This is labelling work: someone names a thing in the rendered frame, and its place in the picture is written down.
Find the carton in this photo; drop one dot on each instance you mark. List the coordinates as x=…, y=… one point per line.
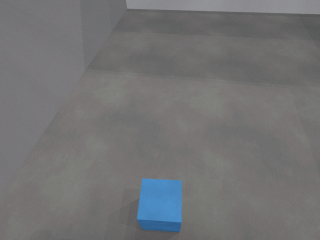
x=160, y=205

